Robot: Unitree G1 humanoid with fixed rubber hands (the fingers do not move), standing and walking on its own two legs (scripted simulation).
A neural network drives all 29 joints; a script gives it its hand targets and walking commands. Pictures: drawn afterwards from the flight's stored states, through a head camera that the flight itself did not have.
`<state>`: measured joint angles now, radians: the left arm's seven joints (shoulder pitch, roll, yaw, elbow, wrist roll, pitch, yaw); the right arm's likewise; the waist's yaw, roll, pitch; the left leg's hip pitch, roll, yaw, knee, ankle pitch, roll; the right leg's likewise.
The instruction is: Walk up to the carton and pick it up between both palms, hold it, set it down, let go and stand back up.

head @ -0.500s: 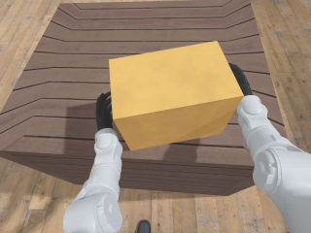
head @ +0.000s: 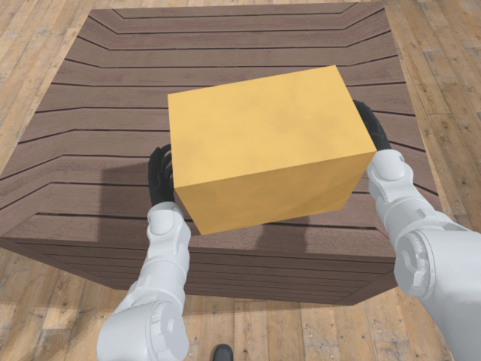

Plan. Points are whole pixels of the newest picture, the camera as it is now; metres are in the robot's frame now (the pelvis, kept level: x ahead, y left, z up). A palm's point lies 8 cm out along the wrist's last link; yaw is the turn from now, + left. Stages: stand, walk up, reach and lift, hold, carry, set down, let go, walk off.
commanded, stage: reach and lift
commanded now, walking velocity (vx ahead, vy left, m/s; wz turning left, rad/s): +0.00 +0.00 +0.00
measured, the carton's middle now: (262, 157) +0.46 +0.04 +0.02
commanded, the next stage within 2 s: none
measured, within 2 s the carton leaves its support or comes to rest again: leaves its support in 0.78 s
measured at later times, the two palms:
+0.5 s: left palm (161, 201) +0.36 +0.21 +0.01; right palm (375, 155) +0.46 -0.14 +0.04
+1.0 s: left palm (142, 214) +0.33 +0.22 +0.03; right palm (372, 161) +0.42 -0.13 +0.07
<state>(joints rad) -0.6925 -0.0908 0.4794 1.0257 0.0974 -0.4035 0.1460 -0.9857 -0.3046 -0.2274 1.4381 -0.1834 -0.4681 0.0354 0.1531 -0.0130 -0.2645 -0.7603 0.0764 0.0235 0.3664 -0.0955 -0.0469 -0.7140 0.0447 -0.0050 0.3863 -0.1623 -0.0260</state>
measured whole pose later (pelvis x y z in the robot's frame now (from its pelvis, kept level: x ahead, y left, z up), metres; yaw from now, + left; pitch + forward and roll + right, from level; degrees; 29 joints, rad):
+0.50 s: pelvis -0.01 +0.00 +0.00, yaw +0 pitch +28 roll -1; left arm -0.69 -0.03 0.36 1.10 -0.04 -0.42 0.14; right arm -0.93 -0.29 -0.07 1.42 -0.03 -0.48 -0.01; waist 0.13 -0.01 -0.30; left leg -0.79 0.08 0.01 0.40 -0.09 -0.05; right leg -0.74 0.04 -0.02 0.41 -0.16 -0.03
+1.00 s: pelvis -0.02 +0.00 +0.00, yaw +4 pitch +21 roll -2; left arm -0.62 0.07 0.08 1.05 -0.24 -0.20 0.20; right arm -0.83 -0.26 0.05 1.24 0.14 -0.17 -0.02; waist 0.10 0.01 -0.33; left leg -0.72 0.06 -0.05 0.46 -0.11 -0.05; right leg -0.63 0.04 -0.08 0.45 -0.19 -0.03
